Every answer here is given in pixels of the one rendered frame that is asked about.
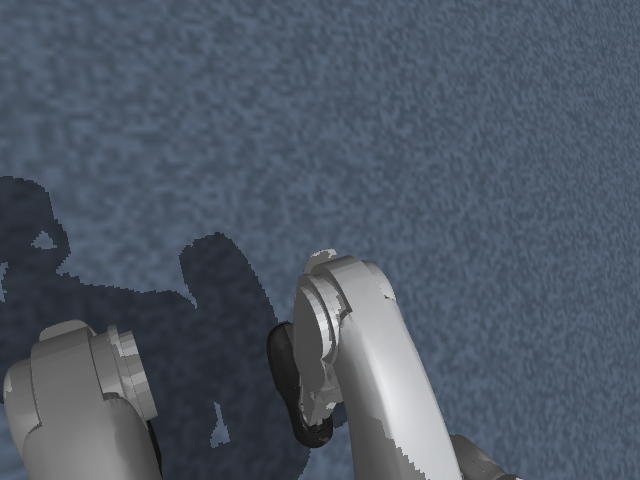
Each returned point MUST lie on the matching right robot foot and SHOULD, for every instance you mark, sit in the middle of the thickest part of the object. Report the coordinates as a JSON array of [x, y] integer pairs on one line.
[[286, 378]]

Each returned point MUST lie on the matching left robot foot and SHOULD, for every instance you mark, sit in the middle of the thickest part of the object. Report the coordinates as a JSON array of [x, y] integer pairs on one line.
[[155, 446]]

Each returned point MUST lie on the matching right robot hand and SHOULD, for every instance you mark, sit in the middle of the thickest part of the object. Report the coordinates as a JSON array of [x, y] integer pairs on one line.
[[473, 462]]

